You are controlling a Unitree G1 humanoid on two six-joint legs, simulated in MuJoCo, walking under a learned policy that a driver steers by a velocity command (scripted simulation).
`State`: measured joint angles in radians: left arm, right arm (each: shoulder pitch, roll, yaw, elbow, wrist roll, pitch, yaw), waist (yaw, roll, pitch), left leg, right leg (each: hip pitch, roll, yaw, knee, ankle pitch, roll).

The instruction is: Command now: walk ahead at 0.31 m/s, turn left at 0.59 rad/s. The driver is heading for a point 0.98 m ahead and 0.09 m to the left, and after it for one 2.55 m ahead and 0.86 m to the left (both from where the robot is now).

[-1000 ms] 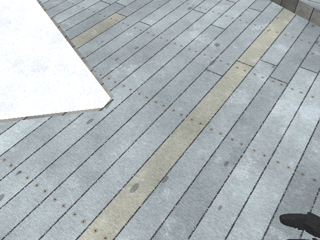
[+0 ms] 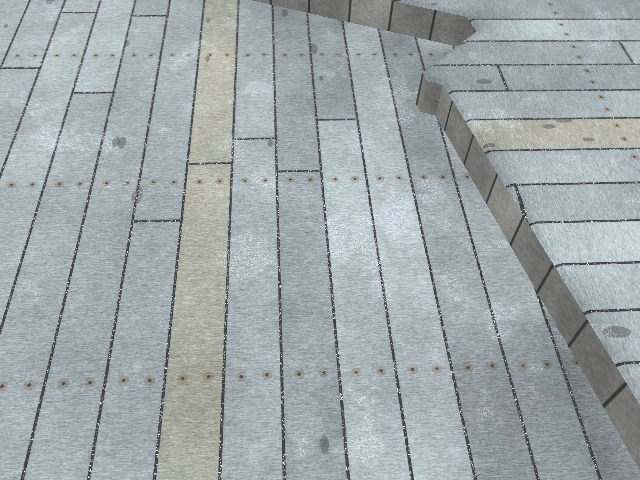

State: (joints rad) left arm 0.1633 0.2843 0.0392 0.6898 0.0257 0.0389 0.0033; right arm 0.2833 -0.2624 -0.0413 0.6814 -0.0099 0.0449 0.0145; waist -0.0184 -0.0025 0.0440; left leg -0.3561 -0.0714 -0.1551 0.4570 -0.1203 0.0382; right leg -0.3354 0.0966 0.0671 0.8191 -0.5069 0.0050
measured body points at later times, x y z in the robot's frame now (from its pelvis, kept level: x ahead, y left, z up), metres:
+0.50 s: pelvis +0.17 +0.10 -0.03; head +0.20 +0.10 +0.42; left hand +0.01 +0.33 -0.15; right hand +0.49 -0.02 -0.10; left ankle +0.26 +0.27 -0.72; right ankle -0.02 -0.10 -0.74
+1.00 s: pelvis +0.58 +0.27 -0.04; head +0.60 +0.26 +0.41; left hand +0.72 +0.54 -0.13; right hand +0.59 +0.01 -0.19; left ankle +0.29 +0.29 -0.69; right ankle +0.73 +0.28 -0.74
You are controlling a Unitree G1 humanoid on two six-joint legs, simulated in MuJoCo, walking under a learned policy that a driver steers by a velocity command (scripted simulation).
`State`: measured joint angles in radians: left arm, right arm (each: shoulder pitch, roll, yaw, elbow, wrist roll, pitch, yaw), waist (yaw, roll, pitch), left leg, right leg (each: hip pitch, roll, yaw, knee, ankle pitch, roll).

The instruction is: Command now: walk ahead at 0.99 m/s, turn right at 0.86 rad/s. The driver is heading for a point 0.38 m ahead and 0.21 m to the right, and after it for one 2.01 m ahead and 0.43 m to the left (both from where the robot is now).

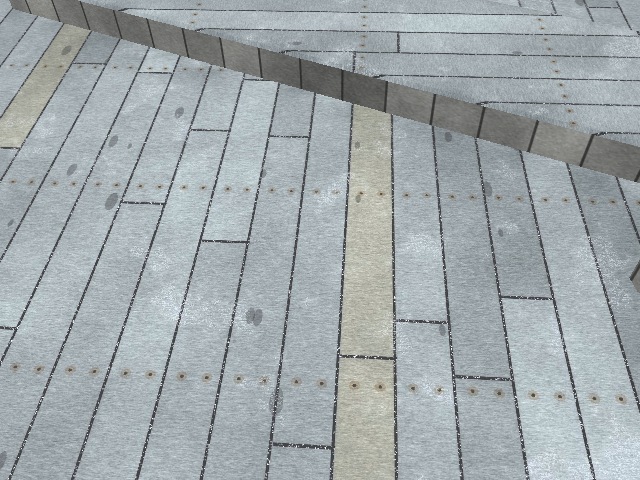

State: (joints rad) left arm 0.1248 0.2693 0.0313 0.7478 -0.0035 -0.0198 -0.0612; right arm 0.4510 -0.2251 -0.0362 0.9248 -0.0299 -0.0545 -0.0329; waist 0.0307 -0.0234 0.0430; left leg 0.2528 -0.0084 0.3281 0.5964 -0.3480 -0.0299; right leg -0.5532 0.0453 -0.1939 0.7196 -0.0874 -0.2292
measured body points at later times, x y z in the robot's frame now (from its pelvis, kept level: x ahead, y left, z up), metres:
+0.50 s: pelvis +0.48 -0.01 +0.02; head +0.51 -0.03 +0.46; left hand +0.60 +0.28 -0.10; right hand +0.57 -0.31 -0.08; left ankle +0.61 +0.06 -0.70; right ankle +0.21 -0.01 -0.59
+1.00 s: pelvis +0.92 -0.13 +0.04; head +0.94 -0.14 +0.49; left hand +1.04 +0.15 -0.06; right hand +1.01 -0.43 -0.08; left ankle +0.84 -0.02 -0.59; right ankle +0.90 -0.26 -0.70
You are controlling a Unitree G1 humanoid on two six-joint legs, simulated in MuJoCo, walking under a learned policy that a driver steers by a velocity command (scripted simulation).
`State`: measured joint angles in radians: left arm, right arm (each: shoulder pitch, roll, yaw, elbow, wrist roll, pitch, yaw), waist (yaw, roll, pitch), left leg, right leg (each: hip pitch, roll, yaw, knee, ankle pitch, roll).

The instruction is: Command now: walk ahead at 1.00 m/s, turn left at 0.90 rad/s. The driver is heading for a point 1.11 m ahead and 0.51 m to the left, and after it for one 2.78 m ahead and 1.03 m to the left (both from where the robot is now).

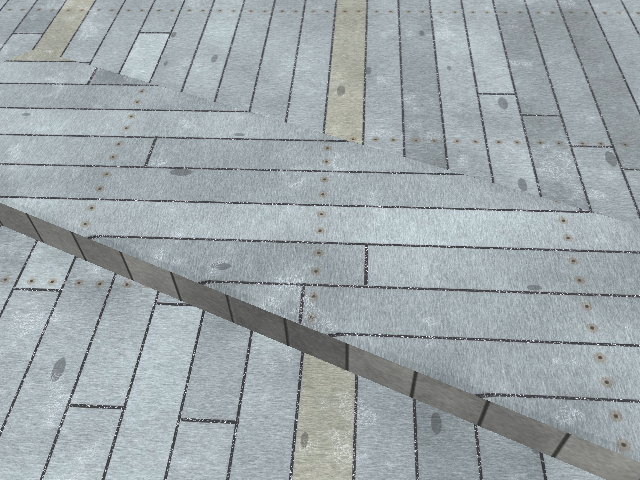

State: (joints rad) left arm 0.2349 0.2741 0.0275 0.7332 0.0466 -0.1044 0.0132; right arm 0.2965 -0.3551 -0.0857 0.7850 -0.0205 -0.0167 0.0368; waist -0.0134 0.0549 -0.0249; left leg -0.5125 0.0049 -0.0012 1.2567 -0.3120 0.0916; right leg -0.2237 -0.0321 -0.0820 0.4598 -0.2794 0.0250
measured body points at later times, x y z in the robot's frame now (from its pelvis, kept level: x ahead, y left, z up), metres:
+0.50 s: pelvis +0.45 +0.08 +0.00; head +0.48 +0.08 +0.45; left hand +0.55 +0.37 -0.06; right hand +0.58 -0.19 -0.13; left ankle +0.39 +0.08 -0.74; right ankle +0.62 -0.05 -0.66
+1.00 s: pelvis +0.82 +0.29 -0.03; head +0.85 +0.30 +0.41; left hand +0.56 +0.39 -0.15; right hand +1.15 +0.35 -0.10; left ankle +0.87 +0.37 -0.73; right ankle +0.72 +0.02 -0.57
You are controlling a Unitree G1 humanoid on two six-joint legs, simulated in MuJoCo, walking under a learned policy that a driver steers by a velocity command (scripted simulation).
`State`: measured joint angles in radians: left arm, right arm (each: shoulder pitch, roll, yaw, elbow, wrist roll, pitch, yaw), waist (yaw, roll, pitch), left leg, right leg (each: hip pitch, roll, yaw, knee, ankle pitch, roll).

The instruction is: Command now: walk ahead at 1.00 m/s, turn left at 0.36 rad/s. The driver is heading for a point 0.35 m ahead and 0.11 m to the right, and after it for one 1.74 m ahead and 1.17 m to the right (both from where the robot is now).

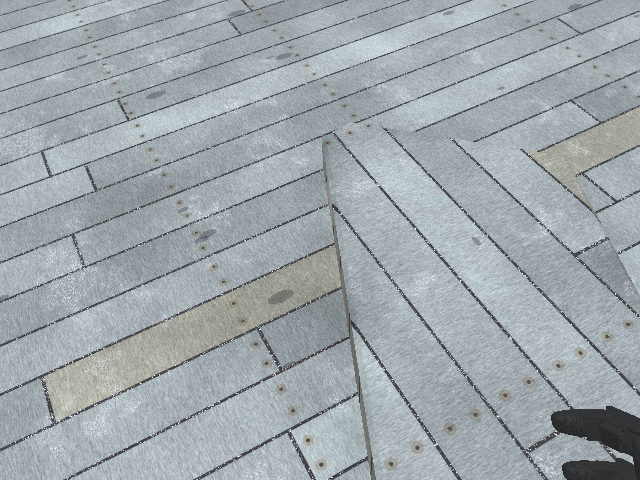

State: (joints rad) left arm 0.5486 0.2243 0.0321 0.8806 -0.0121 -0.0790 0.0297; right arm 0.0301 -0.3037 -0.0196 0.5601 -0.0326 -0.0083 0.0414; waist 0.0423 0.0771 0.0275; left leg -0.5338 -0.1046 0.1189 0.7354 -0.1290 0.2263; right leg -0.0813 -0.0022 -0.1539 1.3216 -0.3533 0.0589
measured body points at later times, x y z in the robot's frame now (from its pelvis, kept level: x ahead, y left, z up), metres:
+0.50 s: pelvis +0.38 -0.06 +0.11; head +0.41 -0.06 +0.56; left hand +0.54 +0.17 -0.01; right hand +0.48 -0.34 +0.03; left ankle +0.40 +0.10 -0.49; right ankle +0.42 -0.12 -0.57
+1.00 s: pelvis +0.59 -0.03 +0.16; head +0.63 -0.03 +0.61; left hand +0.90 +0.08 +0.05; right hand +0.55 -0.33 +0.10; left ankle +0.71 -0.02 -0.57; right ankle +0.47 -0.09 -0.45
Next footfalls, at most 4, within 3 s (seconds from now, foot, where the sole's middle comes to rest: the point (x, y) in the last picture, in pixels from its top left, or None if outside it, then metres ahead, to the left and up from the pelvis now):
0.34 right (434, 461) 0.46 -0.12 -0.61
0.78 left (385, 326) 0.74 -0.04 -0.61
1.36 right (437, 431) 0.51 -0.13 -0.61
1.74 left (393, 352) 0.68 -0.06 -0.61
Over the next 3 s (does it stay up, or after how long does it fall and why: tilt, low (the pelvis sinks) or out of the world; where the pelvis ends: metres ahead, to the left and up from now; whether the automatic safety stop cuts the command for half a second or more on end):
stays up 0.63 -0.14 0.17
